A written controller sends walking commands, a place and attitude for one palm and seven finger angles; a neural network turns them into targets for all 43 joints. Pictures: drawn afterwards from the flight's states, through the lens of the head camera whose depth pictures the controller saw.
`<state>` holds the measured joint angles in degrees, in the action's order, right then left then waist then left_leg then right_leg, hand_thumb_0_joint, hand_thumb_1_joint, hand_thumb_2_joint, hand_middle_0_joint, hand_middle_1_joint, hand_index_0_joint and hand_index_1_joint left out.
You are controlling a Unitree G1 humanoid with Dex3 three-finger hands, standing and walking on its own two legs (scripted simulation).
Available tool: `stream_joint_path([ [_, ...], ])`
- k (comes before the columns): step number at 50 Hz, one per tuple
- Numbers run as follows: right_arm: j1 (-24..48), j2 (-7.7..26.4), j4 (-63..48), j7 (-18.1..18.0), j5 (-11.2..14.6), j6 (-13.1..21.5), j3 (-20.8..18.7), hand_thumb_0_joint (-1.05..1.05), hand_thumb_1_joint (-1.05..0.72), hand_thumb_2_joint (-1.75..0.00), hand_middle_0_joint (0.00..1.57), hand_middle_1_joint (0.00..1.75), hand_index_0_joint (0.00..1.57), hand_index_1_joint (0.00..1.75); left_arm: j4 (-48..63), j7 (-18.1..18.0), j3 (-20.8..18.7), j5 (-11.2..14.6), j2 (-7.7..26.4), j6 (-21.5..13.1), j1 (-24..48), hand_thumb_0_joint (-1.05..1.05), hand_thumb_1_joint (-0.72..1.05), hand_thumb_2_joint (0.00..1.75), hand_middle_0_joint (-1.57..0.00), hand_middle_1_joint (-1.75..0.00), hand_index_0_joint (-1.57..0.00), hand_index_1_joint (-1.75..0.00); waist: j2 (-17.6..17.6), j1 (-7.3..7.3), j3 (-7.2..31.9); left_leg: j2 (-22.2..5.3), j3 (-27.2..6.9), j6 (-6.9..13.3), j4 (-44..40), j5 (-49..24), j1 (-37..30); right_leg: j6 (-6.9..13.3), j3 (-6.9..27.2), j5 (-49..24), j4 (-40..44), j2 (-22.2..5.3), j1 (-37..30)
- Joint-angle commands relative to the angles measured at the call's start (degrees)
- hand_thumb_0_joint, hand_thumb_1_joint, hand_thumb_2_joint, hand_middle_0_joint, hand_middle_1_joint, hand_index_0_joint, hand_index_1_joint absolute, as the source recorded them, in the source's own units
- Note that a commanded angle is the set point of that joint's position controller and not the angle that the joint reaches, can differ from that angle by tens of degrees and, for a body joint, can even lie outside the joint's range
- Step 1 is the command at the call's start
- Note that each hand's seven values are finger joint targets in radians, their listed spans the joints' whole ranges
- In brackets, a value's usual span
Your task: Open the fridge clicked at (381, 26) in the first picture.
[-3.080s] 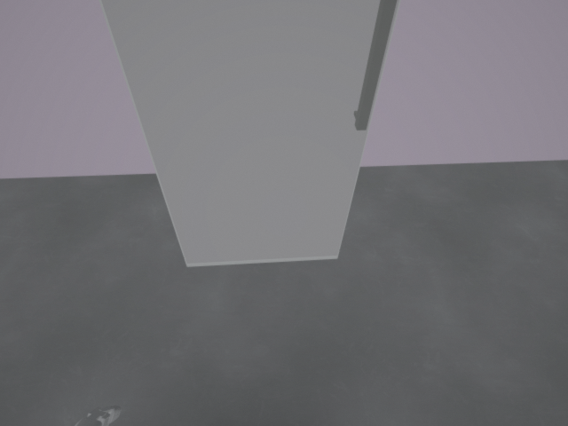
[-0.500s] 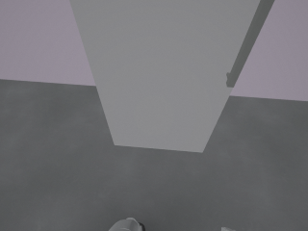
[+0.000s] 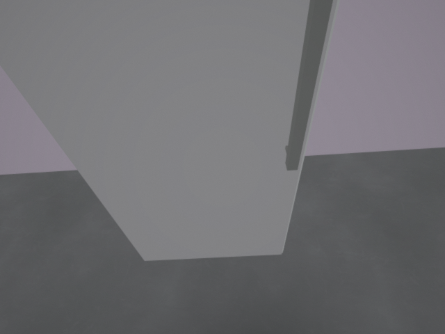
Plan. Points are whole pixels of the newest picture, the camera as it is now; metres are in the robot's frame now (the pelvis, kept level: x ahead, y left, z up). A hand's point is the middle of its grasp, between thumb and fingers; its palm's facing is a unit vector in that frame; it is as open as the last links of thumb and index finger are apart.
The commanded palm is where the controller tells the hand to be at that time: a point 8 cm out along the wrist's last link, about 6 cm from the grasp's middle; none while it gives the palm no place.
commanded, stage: come to a stop and stand still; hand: right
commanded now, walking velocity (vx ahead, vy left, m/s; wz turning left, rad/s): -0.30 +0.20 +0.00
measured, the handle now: (302, 82) +0.51 -0.15 +0.19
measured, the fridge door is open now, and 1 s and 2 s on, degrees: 0 0 0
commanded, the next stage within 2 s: look again from close up in 1.30 s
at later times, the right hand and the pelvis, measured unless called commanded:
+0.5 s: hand out of the picture -0.06 -0.13 -0.15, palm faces +0.05 +0.97 -0.26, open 7.4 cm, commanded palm none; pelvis -0.07 +0.05 +0.01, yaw +2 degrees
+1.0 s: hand out of the picture -0.12 -0.15 -0.17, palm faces +0.11 +0.98 -0.15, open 7.4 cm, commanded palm none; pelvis -0.07 +0.01 +0.01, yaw +0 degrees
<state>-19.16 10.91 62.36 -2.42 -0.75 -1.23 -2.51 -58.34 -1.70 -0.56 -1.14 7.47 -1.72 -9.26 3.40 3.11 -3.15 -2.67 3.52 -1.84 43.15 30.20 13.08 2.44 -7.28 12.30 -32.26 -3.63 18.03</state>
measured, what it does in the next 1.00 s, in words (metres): steps on the spot: left foot, then right foot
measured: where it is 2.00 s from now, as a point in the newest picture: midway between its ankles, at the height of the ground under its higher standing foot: outside the picture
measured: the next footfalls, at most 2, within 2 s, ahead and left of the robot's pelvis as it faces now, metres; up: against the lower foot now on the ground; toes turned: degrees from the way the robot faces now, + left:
left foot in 0.38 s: -0.05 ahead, +0.16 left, +0.00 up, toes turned +5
right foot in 0.84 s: -0.06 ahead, -0.10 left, +0.00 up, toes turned -4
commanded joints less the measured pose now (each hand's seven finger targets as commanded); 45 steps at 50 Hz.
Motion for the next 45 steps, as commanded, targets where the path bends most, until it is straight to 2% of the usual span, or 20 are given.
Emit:
stream_joint_path([
  [1, -3.2, 4.7, -3.2, 0.0, -0.5, -0.5, -1.1, 0.0, -0.9, -0.9, 0.2, 0.3, 0.2, 0.3, 0.7, -2.1, -3.2, 0.1, 12.2, 1.3, -6.2, 0.0, 0.9, 0.9, -0.2, -0.3, -0.2, -0.3, -12.5, -3.49, 2.6, -0.4, -4.3, -0.1, 16.3, 2.0, 11.2, 8.4, 13.1, -57.2, 9.7, -18.4, -12.2],
  [5, -2.3, 4.5, -5.2, 0.4, -0.7, -2.0, -2.4, 0.0, -0.9, -0.9, 0.2, 0.3, 0.2, 0.3, 2.0, -2.1, -4.3, 0.3, 12.1, 1.7, -5.2, 0.0, 0.9, 0.9, -0.2, -0.3, -0.2, -0.3, -8.6, -3.85, 9.7, 1.3, -6.2, -1.3, 26.4, -4.2, 14.5, 7.7, 10.2, -45.1, 10.1, -17.3, -14.0],
  [8, -1.3, 3.8, -6.8, 0.9, -0.7, -2.7, -2.7, 0.0, -0.9, -0.9, 0.2, 0.3, 0.2, 0.3, 2.9, -1.8, -4.5, 0.1, 11.4, 1.6, -2.8, 0.0, 0.9, 0.9, -0.2, -0.3, -0.2, -0.3, -11.0, -3.36, 9.9, 0.7, -6.0, -1.6, 23.9, -6.4, 13.5, 7.4, 10.1, -29.7, 12.7, -16.5, -10.3],
  [14, -1.7, 2.4, -7.1, 1.8, -0.7, -2.6, -2.1, 0.0, -0.9, -0.9, 0.2, 0.3, 0.2, 0.3, 3.0, -0.2, -5.4, -1.1, 13.1, 2.9, -1.2, 0.0, 0.9, 0.9, -0.2, -0.3, -0.2, -0.3, -17.5, -3.41, 5.2, 0.6, 0.4, 0.8, 0.9, -2.2, 1.8, 3.9, 13.6, 16.8, 22.7, -14.0, 1.2],
  [17, -10.2, 2.0, -3.2, 1.5, -0.6, -1.2, -1.6, 0.0, -0.9, -0.9, 0.2, 0.3, 0.2, 0.3, 2.4, 0.5, -5.3, -1.0, 12.3, 3.6, -1.1, 0.0, 0.9, 0.9, -0.2, -0.3, -0.2, -0.3, -13.5, -0.04, 3.8, 3.4, 4.5, 1.9, -17.0, -8.6, -12.7, -0.4, 9.6, 25.7, 20.7, -8.2, 9.7],
  [18, -12.8, 4.1, -2.5, 1.2, -1.2, -0.9, -1.8, 0.0, -0.9, -0.9, 0.2, 0.3, 0.2, 0.3, 2.3, 0.8, -4.7, -0.5, 9.4, 4.2, -2.0, 0.0, 0.9, 0.9, -0.2, -0.3, -0.2, -0.3, -4.6, 0.71, 2.6, -0.6, 0.1, 2.8, -26.2, -4.9, -13.7, -3.0, 5.7, 26.0, 12.6, -3.6, 12.9],
  [19, -10.2, 8.3, -3.6, 0.8, -1.8, -0.2, -1.9, 0.0, -0.9, -0.9, 0.2, 0.3, 0.2, 0.3, 3.0, 1.0, -3.7, 0.4, 4.0, 4.9, -2.7, 0.0, 0.9, 0.9, -0.2, -0.3, -0.2, -0.3, 13.2, -0.48, -0.6, -14.0, -18.9, 6.8, -38.9, 16.9, -4.2, -6.0, 1.5, 19.8, -4.3, 2.1, 15.7],
  [20, -1.9, 10.1, -6.8, 0.3, -1.4, -0.6, -1.3, 0.0, -0.9, -0.9, 0.2, 0.3, 0.2, 0.3, 4.4, 1.1, -4.3, -0.4, 6.0, 5.2, -0.9, 0.0, 0.9, 0.9, -0.2, -0.3, -0.2, -0.3, 14.0, -1.43, -7.9, -19.9, -25.6, 8.9, -44.1, 22.8, 10.9, -5.1, 5.1, 15.3, -13.4, 1.6, 15.1],
  [21, 3.5, 10.4, -8.3, 0.1, -1.3, 0.0, -1.6, 0.0, -0.9, -0.9, 0.2, 0.3, 0.2, 0.3, 4.0, 1.7, -4.4, -0.6, 7.0, 5.3, -2.4, 0.0, 0.9, 0.9, -0.2, -0.3, -0.2, -0.3, 8.5, -3.76, -7.1, -20.8, -25.4, 9.4, -45.5, 22.1, 16.7, -4.3, 7.2, 11.7, -18.5, 0.7, 10.3],
  [23, 7.5, 8.2, -8.4, 0.2, -0.6, 1.7, -1.5, 0.0, -0.9, -0.9, 0.2, 0.3, 0.2, 0.3, 0.3, 2.2, -4.6, -0.8, 7.0, 5.2, -7.7, 0.0, 0.9, 0.9, -0.2, -0.3, -0.2, -0.3, 7.4, -5.98, -7.6, -14.3, -16.0, 6.4, -41.5, 8.7, 14.0, -4.1, 7.4, 4.0, -24.3, 0.6, 9.9],
  [25, 3.8, 5.9, -7.0, 0.8, -0.4, 2.6, -0.8, 0.0, -0.9, -0.9, 0.2, 0.3, 0.2, 0.3, -1.2, 2.6, -4.2, -0.8, 5.8, 4.0, -11.6, 0.0, 0.9, 0.9, -0.2, -0.3, -0.2, -0.3, 4.9, -5.51, -5.6, -10.7, -9.2, 4.8, -36.5, -3.1, 5.6, -4.8, 4.8, 0.4, -23.9, 1.0, 11.4],
  [31, -6.9, 5.0, -3.2, 0.3, -0.5, 2.9, -1.0, 0.0, -0.9, -0.9, 0.2, 0.3, 0.2, 0.3, 0.7, 2.2, -3.9, -0.8, 6.7, 3.5, -7.5, 0.0, 0.9, 0.9, -0.2, -0.3, -0.2, -0.3, 5.7, -0.02, -3.5, -15.1, -14.1, 8.2, -34.7, -5.3, -6.5, -5.8, 5.5, 4.0, -19.7, -0.2, 15.8],
  [36, -7.4, 5.4, -2.0, 0.1, -1.3, 2.8, -1.7, 0.0, -0.9, -0.9, 0.2, 0.3, 0.2, 0.3, 1.2, 1.8, -2.8, -0.1, 4.7, 2.5, -6.1, 0.0, 0.9, 0.9, -0.2, -0.3, -0.2, -0.3, 7.3, 0.66, -0.5, -16.4, -15.0, 10.9, -31.1, -14.7, -7.6, -4.8, 4.5, 11.9, -6.2, -0.1, 7.9],
  [39, -3.7, 4.7, -1.0, 0.4, -0.7, 2.5, -1.5, 0.0, -0.9, -0.9, 0.2, 0.3, 0.2, 0.3, -1.6, 1.0, -1.9, 0.4, 2.7, 1.7, -12.0, 0.0, 0.9, 0.9, -0.2, -0.3, -0.2, -0.3, 7.1, -2.7, 1.5, -11.0, -9.1, 7.6, -26.2, -18.3, -0.4, -4.1, 2.7, 2.2, 7.9, 2.0, -7.1],
  [40, -2.8, 3.2, -0.9, 0.4, -0.3, 2.3, -1.1, 0.0, -0.9, -0.9, 0.2, 0.3, 0.2, 0.3, -2.9, 0.6, -1.7, 0.6, 3.5, 1.0, -14.3, 0.0, 0.9, 0.9, -0.2, -0.3, -0.2, -0.3, 3.3, -3.56, 2.8, -8.2, -6.6, 5.5, -22.6, -18.5, 2.6, -3.7, 3.8, -2.3, 12.0, 1.2, -12.9],
  [41, -3.7, 1.6, -0.9, 0.6, -0.1, 2.1, -0.5, 0.0, -0.9, -0.9, 0.2, 0.3, 0.2, 0.3, -3.4, 0.2, -2.1, 0.6, 6.0, 0.5, -15.7, 0.0, 0.9, 0.9, -0.2, -0.3, -0.2, -0.3, -3.9, -3.59, 4.7, -5.1, -4.1, 3.5, -18.1, -18.0, 5.6, -2.4, 8.1, -6.2, 11.8, -3.3, -17.3],
  [42, -4.3, -0.6, -1.0, 0.6, 0.0, 1.9, -0.1, 0.0, -0.9, -0.9, 0.2, 0.3, 0.2, 0.3, -3.2, -0.2, -2.4, 0.4, 8.4, 0.4, -15.0, 0.0, 0.9, 0.9, -0.2, -0.3, -0.2, -0.3, -10.6, -3.08, 4.1, -2.8, -1.0, 1.7, -16.4, -14.0, 7.2, 0.3, 13.8, -7.8, 13.2, -9.2, -15.4],
  [43, -3.7, -1.6, -0.8, 0.6, -0.2, 1.7, 0.1, 0.0, -0.9, -0.9, 0.2, 0.3, 0.2, 0.3, -2.6, -0.5, -2.4, 0.2, 9.6, 0.9, -13.1, 0.0, 0.9, 0.9, -0.2, -0.3, -0.2, -0.3, -11.4, -2.53, 1.6, -2.1, 1.0, 0.8, -16.4, -11.1, 4.6, 2.0, 15.2, -3.7, 15.7, -11.7, -9.2],
  [44, -3.0, -2.0, -0.6, 0.7, -0.5, 1.7, 0.2, 0.0, -0.9, -0.9, 0.2, 0.3, 0.2, 0.3, -2.3, -0.6, -2.1, 0.1, 9.1, 1.0, -11.1, 0.0, 0.9, 0.9, -0.2, -0.3, -0.2, -0.3, -7.4, -1.98, -1.9, -1.8, 0.8, 0.6, -17.9, -14.0, 2.7, 1.3, 13.1, -1.8, 15.6, -10.2, -4.3],
  [45, -2.5, -1.7, 0.7, 0.7, -0.6, 1.3, 0.5, 0.0, -0.9, -0.9, 0.2, 0.3, 0.2, 0.3, -3.0, -0.7, -1.7, 0.2, 7.6, 0.7, -9.5, 0.0, 0.9, 0.9, -0.2, -0.3, -0.2, -0.3, -11.8, -2.12, -2.5, -2.5, 1.0, 0.5, -17.6, -17.6, 1.5, 0.4, 11.7, -3.3, 16.7, -7.6, -4.5],
])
